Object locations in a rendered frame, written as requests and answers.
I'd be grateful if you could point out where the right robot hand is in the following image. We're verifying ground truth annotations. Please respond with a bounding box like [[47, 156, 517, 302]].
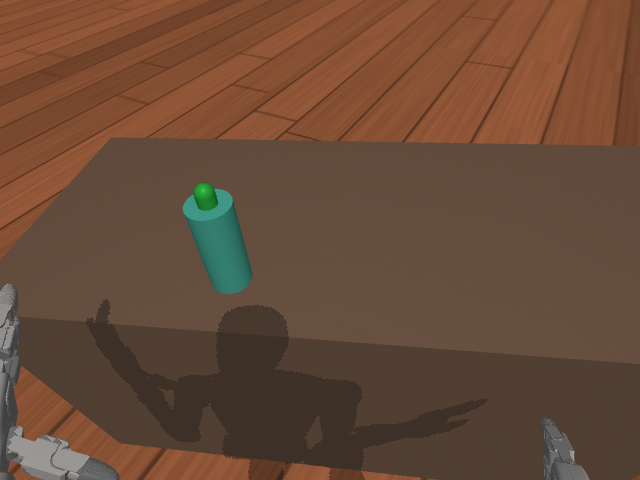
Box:
[[541, 417, 590, 480]]

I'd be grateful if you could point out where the left robot hand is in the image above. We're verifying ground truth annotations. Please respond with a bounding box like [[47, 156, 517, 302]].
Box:
[[0, 283, 120, 480]]

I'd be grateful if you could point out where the bottle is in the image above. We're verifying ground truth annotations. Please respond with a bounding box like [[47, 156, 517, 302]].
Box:
[[183, 183, 252, 294]]

